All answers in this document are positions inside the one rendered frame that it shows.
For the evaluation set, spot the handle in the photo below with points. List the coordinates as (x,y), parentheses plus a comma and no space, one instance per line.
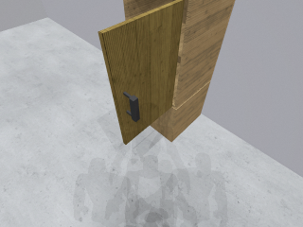
(134,106)

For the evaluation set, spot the cupboard door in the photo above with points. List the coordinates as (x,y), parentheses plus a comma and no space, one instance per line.
(141,56)

